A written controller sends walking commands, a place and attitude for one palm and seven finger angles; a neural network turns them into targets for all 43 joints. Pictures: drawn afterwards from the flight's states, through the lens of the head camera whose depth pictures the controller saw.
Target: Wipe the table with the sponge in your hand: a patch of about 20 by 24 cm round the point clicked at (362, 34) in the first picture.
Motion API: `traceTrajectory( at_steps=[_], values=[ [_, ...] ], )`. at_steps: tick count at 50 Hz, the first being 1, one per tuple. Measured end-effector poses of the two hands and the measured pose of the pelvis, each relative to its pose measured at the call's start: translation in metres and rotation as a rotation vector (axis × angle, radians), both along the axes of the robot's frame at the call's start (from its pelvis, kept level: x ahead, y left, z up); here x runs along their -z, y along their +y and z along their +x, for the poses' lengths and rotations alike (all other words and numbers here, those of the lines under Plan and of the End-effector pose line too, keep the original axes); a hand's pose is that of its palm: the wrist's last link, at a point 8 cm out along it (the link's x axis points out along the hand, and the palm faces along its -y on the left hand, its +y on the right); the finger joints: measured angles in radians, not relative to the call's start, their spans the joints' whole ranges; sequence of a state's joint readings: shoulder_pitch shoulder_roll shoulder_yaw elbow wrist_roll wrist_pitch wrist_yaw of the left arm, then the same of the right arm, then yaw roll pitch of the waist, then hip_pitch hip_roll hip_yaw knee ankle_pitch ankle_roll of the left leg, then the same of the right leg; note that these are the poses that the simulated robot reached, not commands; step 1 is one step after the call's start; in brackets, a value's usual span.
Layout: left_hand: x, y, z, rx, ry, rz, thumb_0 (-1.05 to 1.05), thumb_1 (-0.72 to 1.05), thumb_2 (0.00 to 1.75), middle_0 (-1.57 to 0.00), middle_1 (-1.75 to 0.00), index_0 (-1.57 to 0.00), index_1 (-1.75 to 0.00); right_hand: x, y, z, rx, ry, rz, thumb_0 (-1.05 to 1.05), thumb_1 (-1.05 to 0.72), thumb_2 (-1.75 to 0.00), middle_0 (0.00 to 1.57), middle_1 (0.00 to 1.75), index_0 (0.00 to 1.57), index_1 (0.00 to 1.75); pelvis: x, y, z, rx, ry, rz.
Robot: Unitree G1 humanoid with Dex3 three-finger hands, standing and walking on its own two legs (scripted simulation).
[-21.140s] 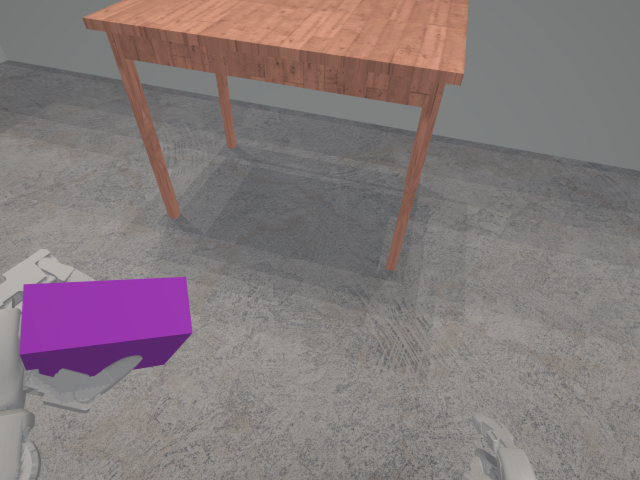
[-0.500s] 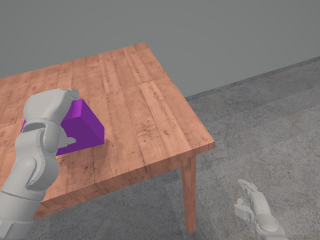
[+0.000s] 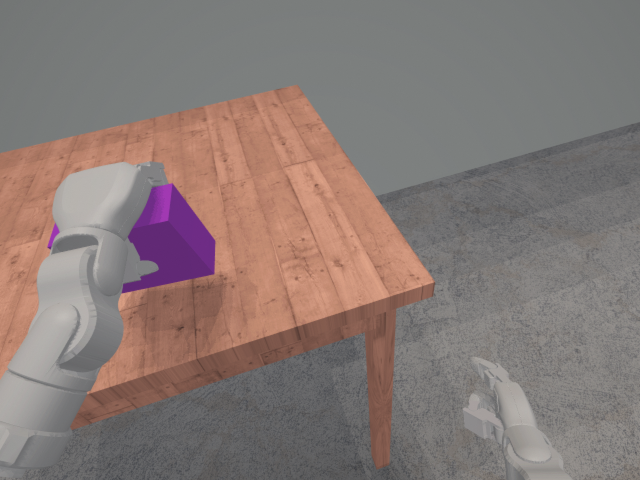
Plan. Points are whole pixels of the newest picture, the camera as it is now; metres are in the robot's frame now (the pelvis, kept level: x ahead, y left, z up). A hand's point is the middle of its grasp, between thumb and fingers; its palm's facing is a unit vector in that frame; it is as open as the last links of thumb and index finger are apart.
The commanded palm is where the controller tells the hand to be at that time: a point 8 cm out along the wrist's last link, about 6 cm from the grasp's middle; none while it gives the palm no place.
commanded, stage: move the sponge above the wiping area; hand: left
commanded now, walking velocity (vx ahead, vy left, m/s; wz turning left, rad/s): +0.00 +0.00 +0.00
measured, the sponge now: (150, 251) +0.31 +0.27 +0.16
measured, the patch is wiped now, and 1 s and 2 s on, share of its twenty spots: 0.00 0.00 0.00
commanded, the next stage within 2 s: none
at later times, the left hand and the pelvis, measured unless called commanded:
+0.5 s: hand (116, 208) +0.31 +0.28 +0.23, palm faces +0.27 -0.01 -0.96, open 9.3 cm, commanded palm +0.26 +0.28 +0.28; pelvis +0.01 -0.01 +0.00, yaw +0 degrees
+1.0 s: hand (80, 201) +0.30 +0.31 +0.24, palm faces +0.30 -0.01 -0.95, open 9.3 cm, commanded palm +0.25 +0.29 +0.28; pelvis +0.00 +0.00 +0.00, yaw +0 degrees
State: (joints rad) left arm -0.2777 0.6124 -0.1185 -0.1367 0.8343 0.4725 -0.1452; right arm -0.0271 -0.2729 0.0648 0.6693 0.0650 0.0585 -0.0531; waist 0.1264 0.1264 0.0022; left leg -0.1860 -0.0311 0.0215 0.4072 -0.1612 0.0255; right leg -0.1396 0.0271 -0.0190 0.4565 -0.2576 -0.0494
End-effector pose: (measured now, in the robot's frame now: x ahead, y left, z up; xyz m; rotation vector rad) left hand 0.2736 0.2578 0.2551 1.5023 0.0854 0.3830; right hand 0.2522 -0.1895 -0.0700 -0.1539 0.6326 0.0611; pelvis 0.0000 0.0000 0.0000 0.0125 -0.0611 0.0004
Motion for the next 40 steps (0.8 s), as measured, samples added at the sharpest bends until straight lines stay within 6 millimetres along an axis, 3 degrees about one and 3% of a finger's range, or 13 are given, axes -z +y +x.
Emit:
traceTrajectory(
  at_steps=[4, 7, 11, 15, 18, 22, 26, 29, 32, 37, 40],
  values=[
    [-0.023, 0.016, 0.003, -0.065, -0.066, -0.013, 0.0, -0.44, 1.07, -0.8, -1.37, -0.8, -1.39, 0.0, -0.002, -0.003, 0.011, 0.006, 0.018, 0.01, -0.9, -0.89, 0.2, 0.3, 0.2, 0.3, -0.001, -0.002, 0.002, 0.008, 0.007, 0.0],
    [-0.025, 0.03, 0.002, -0.13, -0.06, -0.036, 0.0, -0.44, 1.07, -0.8, -1.37, -0.8, -1.39, 0.001, -0.006, -0.005, 0.02, 0.013, 0.025, 0.01, -0.9, -0.89, 0.2, 0.3, 0.2, 0.3, -0.001, -0.003, 0.004, 0.009, 0.016, -0.002],
    [-0.002, 0.033, -0.003, -0.159, 0.033, -0.075, 0.0, -0.44, 1.07, -0.8, -1.38, -0.8, -1.39, 0.005, -0.015, -0.007, 0.032, 0.026, 0.019, 0.01, -0.9, -0.89, 0.2, 0.3, 0.2, 0.3, 0.0, -0.002, 0.006, 0.003, 0.022, -0.003],
    [0.029, 0.017, -0.008, -0.092, 0.136, -0.086, 0.0, -0.44, 1.07, -0.8, -1.38, -0.8, -1.39, 0.008, -0.02, -0.006, 0.033, 0.033, -0.011, 0.01, -0.9, -0.89, 0.2, 0.3, 0.2, 0.3, 0.001, -0.001, 0.006, -0.003, 0.018, -0.002],
    [0.033, 0.004, -0.008, -0.021, 0.137, -0.041, 0.0, -0.44, 1.07, -0.8, -1.37, -0.8, -1.39, 0.007, -0.019, -0.004, 0.024, 0.031, -0.032, 0.01, -0.9, -0.89, 0.2, 0.3, 0.2, 0.3, 0.001, -0.002, 0.006, -0.007, 0.007, 0.0],
    [0.006, 0.002, -0.001, 0.006, 0.022, 0.016, 0.0, -0.44, 1.07, -0.8, -1.37, -0.81, -1.39, 0.005, -0.012, 0.0, 0.01, 0.019, -0.027, 0.01, -0.9, -0.89, 0.2, 0.3, 0.2, 0.3, 0.001, -0.004, 0.005, -0.004, -0.001, 0.0],
    [-0.028, 0.018, 0.002, -0.062, -0.098, -0.001, 0.0, -0.44, 1.07, -0.8, -1.37, -0.81, -1.39, 0.002, -0.006, 0.003, 0.011, 0.007, 0.011, 0.01, -0.9, -0.89, 0.2, 0.3, 0.2, 0.3, 0.0, -0.006, 0.007, 0.007, 0.006, -0.001],
    [-0.037, 0.029, 0.0, -0.125, -0.109, -0.027, 0.0, -0.44, 1.07, -0.8, -1.37, -0.8, -1.39, 0.0, -0.005, 0.003, 0.018, 0.0, 0.038, 0.01, -0.9, -0.89, 0.2, 0.3, 0.2, 0.3, -0.001, -0.005, 0.009, 0.008, 0.016, -0.002],
    [-0.021, 0.033, -0.002, -0.156, -0.036, -0.062, 0.0, -0.44, 1.07, -0.8, -1.38, -0.8, -1.39, 0.001, -0.008, 0.003, 0.022, -0.001, 0.049, 0.01, -0.9, -0.89, 0.2, 0.3, 0.2, 0.3, 0.0, -0.004, 0.01, 0.004, 0.025, -0.004],
    [0.029, 0.022, -0.008, -0.114, 0.143, -0.1, 0.0, -0.44, 1.07, -0.8, -1.38, -0.8, -1.4, 0.005, -0.015, 0.001, 0.024, 0.016, 0.011, 0.01, -0.9, -0.89, 0.2, 0.3, 0.2, 0.3, 0.001, -0.003, 0.009, -0.001, 0.025, -0.002],
    [0.034, 0.012, -0.011, -0.047, 0.147, -0.052, 0.0, -0.44, 1.07, -0.8, -1.38, -0.8, -1.39, 0.005, -0.018, 0.0, 0.017, 0.024, -0.029, 0.01, -0.9, -0.89, 0.2, 0.3, 0.2, 0.3, 0.002, -0.003, 0.008, 0.001, 0.014, -0.001]
  ],
)
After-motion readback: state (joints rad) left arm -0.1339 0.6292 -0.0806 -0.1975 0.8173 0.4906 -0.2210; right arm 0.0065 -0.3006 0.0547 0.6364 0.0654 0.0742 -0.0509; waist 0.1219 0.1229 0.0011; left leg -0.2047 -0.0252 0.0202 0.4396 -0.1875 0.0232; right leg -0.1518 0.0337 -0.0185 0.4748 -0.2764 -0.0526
